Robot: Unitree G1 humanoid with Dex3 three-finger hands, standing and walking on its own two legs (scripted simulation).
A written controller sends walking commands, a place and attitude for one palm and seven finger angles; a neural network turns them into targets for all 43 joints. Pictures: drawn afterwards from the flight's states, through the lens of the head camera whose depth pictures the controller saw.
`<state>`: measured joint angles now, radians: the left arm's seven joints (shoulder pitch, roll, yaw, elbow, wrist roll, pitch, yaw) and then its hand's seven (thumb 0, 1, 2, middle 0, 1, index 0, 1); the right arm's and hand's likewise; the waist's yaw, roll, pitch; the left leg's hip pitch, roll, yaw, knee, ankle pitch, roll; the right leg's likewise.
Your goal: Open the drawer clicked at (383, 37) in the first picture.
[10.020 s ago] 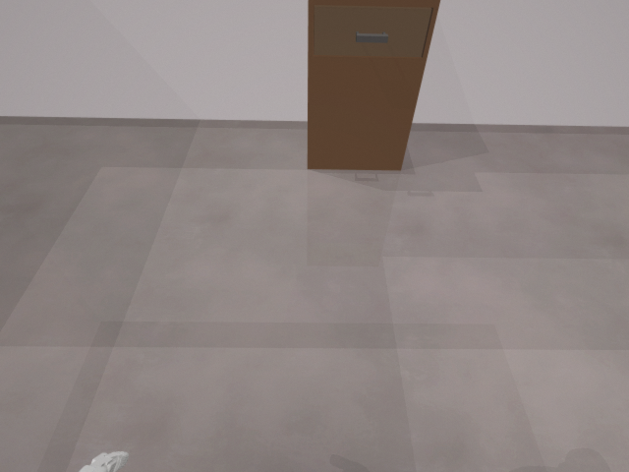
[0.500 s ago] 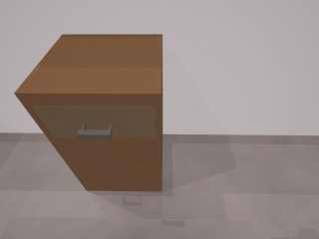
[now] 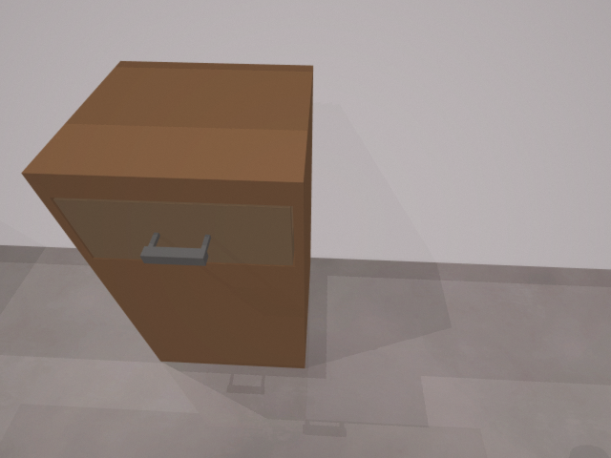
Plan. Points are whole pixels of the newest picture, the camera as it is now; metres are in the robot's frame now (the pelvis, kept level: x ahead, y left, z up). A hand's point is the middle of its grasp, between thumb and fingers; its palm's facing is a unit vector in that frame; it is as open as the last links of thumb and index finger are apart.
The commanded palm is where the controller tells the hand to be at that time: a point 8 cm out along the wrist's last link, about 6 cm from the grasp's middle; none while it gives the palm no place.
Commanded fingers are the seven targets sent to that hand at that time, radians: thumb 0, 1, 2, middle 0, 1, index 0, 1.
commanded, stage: look again from close up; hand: left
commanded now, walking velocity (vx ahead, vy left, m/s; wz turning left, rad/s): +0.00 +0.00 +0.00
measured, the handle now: (178, 247) +0.50 +0.29 -0.10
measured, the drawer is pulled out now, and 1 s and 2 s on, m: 0.00 0.00 0.00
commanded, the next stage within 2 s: raise the hand with hooked fingers in 0.62 s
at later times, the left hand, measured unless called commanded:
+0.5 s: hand out of the picture +0.02 +0.22 -0.17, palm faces +0.00 -0.97 -0.23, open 7.3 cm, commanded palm none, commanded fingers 0.00 0.90 0.90 -0.20 -0.30 -0.20 -0.30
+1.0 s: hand (138, 378) +0.22 +0.24 -0.02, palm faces +0.00 -0.48 -0.88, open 7.8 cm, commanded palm +0.14 +0.27 -0.04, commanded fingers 0.00 0.55 0.75 -0.23 -0.53 -0.23 -0.53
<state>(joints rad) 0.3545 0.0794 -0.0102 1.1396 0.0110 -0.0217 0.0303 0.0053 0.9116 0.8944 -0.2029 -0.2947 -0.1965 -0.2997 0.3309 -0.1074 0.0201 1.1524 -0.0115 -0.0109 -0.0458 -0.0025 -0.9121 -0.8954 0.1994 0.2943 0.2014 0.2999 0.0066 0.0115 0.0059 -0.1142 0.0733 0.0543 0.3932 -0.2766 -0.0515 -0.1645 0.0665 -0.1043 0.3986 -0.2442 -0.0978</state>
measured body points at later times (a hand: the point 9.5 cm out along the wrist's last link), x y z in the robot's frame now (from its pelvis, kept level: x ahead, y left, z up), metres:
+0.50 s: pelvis +0.00 +0.05 +0.00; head +0.00 +0.03 +0.45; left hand +0.02 +0.27 -0.15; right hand -0.03 -0.15 -0.17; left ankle -0.04 +0.13 -0.74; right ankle -0.02 -0.05 -0.74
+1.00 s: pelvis -0.02 +0.05 -0.02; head -0.01 +0.02 +0.43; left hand +0.22 +0.27 +0.03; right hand +0.13 -0.22 -0.12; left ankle -0.04 +0.13 -0.74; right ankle -0.01 -0.05 -0.74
